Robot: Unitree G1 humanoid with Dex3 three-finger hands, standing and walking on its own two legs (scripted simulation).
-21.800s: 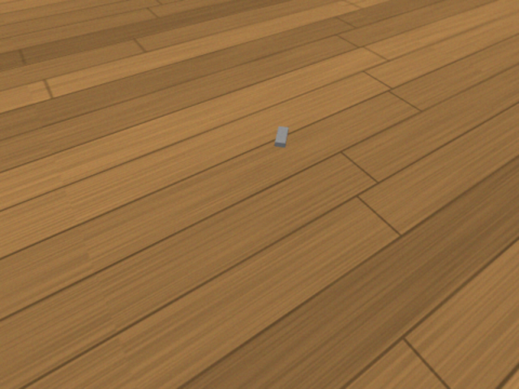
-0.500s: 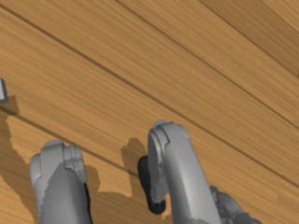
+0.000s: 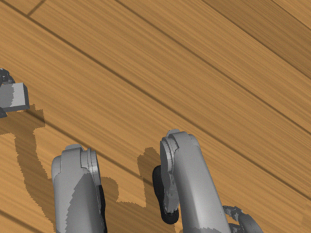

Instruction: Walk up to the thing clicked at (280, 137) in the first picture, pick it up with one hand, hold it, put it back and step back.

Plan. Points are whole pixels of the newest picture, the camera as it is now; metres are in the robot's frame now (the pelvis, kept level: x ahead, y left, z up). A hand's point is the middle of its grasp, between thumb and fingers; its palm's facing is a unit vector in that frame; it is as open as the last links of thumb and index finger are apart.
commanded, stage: lift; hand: left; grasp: from above
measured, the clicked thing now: out of the picture +0.45 +0.36 -0.17
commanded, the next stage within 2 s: hold in 1.38 s
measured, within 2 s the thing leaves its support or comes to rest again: neither
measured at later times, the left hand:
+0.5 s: hand out of the picture +0.38 +0.32 +0.04, palm faces -0.43 -0.13 -0.90, open 8.8 cm
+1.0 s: hand out of the picture +0.34 +0.28 +0.23, palm faces -0.43 -0.14 -0.89, open 8.8 cm
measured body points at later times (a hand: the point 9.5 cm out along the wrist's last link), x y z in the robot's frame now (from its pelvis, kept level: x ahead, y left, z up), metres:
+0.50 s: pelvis +0.00 +0.00 +0.13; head +0.17 +0.05 +0.54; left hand +0.40 +0.33 +0.09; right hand +0.15 -0.25 +0.01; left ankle +0.08 +0.12 -0.32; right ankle +0.11 -0.13 -0.32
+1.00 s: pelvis +0.03 +0.00 +0.31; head +0.11 +0.02 +0.75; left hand +0.35 +0.29 +0.28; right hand +0.17 -0.25 +0.19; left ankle +0.08 +0.12 -0.32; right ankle +0.11 -0.13 -0.32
